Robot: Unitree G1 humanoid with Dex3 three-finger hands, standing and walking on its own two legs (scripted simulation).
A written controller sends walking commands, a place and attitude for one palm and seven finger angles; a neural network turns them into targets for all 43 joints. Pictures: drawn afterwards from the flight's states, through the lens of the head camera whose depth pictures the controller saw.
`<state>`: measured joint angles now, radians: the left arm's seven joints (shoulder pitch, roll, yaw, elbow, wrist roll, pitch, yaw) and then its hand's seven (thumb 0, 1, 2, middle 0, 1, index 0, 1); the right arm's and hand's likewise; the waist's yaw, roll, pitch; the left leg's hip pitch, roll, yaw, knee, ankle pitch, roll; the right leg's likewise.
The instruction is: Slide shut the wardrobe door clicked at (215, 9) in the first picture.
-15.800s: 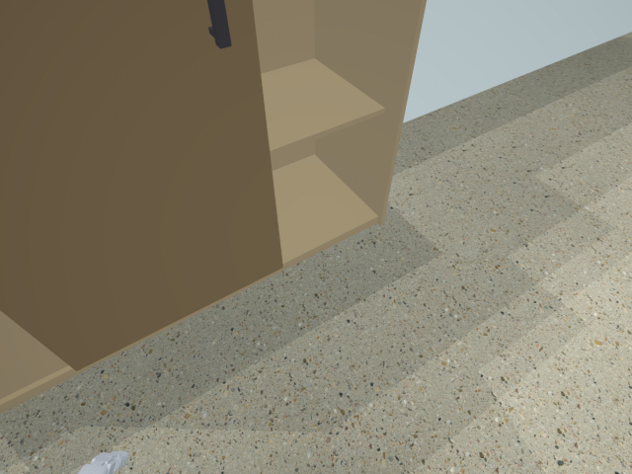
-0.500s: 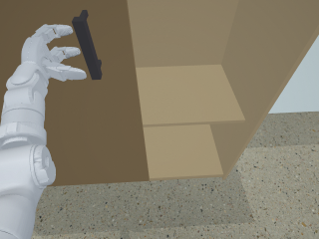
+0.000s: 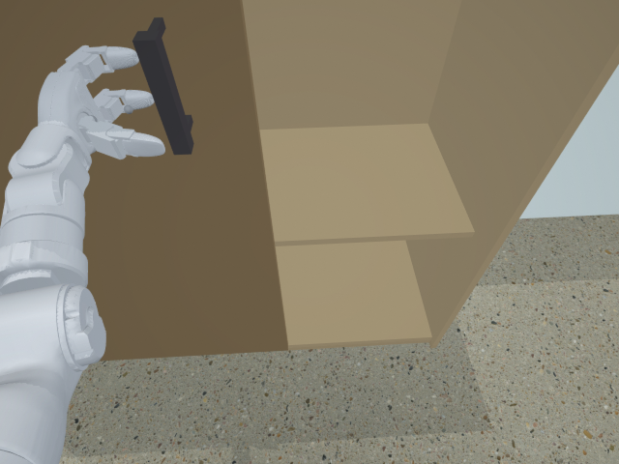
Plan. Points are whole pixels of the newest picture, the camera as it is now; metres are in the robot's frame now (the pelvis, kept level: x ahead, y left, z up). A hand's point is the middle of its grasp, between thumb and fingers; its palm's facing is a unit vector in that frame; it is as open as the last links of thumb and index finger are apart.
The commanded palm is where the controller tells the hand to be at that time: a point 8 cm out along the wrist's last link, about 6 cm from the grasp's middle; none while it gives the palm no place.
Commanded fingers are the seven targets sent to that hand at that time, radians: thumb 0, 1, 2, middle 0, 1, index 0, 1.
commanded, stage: feel for the door with the fingertips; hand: left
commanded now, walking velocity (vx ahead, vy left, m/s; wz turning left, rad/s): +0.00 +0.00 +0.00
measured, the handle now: (171, 89) +0.52 +0.17 +0.23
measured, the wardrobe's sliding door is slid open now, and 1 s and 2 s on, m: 0.48 0.48 0.48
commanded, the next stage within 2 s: slide the fingers in behind the handle in 0.58 s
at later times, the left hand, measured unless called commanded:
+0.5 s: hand (149, 103) +0.47 +0.18 +0.24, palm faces +0.06 -1.00 +0.00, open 14.0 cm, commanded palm +0.46 +0.23 +0.22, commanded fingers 0.00 -0.50 0.30 -0.30 -1.20 -0.30 -1.20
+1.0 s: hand (147, 105) +0.48 +0.18 +0.23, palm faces +0.03 -1.00 +0.00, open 13.9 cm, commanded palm +0.45 +0.23 +0.22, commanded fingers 0.00 -0.50 0.30 -0.30 -1.20 -0.30 -1.20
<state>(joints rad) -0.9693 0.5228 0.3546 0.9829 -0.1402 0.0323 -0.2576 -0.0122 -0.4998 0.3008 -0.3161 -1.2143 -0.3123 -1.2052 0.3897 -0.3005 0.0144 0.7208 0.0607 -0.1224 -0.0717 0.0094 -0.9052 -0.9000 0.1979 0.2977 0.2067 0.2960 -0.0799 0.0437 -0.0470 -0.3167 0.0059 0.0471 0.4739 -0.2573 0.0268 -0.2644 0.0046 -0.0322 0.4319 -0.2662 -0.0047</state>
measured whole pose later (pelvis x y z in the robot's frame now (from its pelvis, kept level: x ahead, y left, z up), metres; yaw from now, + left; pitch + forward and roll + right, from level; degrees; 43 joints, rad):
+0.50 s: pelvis -0.01 -0.01 +0.00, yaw +0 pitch +5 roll +0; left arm -1.02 0.47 0.33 1.03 -0.12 0.05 -0.18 -0.01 -0.50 0.30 -0.30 -1.20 -0.31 -1.20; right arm 0.34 -0.28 0.03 0.72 0.06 -0.14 -0.07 0.01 -0.91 -0.90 0.20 0.30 0.21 0.30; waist -0.08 0.05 -0.05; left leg -0.30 0.01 0.04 0.47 -0.25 0.02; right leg -0.26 0.01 -0.04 0.44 -0.27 -0.01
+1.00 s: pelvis -0.01 +0.00 +0.00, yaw +0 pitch +6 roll -1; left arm -1.03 0.50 0.34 1.06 -0.13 -0.01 -0.21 -0.01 -0.50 0.30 -0.33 -1.24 -0.32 -1.21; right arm 0.42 -0.30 0.01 0.75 0.05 -0.16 -0.06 0.01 -0.91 -0.90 0.20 0.30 0.21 0.30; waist -0.10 0.04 -0.04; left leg -0.34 0.01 0.05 0.48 -0.24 0.03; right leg -0.29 0.01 -0.03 0.44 -0.25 0.00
